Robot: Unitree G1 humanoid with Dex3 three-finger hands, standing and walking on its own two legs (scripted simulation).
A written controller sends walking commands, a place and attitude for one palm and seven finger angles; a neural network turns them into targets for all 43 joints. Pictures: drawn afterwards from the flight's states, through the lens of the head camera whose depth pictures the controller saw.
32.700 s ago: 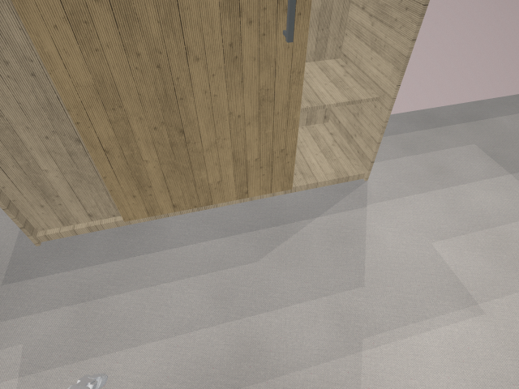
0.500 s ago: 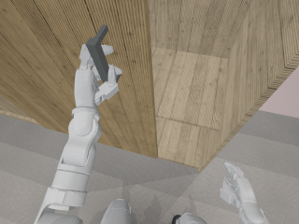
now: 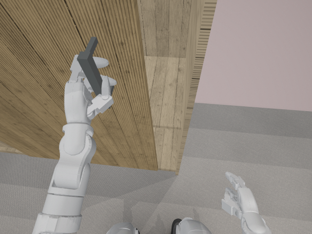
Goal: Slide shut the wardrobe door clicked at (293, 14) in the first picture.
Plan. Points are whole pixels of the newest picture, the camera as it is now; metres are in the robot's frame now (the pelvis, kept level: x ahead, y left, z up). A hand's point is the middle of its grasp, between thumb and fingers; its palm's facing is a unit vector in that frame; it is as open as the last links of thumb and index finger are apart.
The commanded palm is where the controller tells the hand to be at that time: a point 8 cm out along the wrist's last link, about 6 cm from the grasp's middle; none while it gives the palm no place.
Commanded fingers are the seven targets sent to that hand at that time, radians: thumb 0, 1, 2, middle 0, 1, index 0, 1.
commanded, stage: step sideways, sliding the door along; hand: left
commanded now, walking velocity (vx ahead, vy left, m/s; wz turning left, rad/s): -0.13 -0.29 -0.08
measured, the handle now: (100, 76) +0.42 +0.15 +0.15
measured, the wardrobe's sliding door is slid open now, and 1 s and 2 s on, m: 0.11 0.00 0.00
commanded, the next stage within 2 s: stop walking and hold the door there in 0.62 s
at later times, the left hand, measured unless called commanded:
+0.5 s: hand (163, 99) +0.36 +0.01 +0.15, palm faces +0.25 -0.97 -0.08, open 6.1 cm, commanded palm +0.32 -0.01 +0.16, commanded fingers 0.00 0.90 0.90 -0.45 -1.40 -0.45 -1.40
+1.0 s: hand (161, 98) +0.36 +0.01 +0.15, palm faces +0.44 -0.87 -0.25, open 6.3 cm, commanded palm +0.32 +0.04 +0.15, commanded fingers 0.00 0.90 0.90 -0.45 -1.40 -0.45 -1.40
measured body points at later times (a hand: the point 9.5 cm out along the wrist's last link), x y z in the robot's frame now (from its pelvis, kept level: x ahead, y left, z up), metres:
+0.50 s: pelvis -0.05 -0.15 +0.00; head +0.00 -0.16 +0.45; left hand +0.34 +0.06 +0.16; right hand +0.11 -0.39 -0.11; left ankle -0.06 +0.01 -0.73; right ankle -0.02 -0.20 -0.72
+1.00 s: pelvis -0.02 -0.24 +0.01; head +0.00 -0.28 +0.46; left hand +0.33 +0.06 +0.16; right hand +0.15 -0.52 -0.09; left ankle -0.02 -0.12 -0.73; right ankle -0.03 -0.30 -0.73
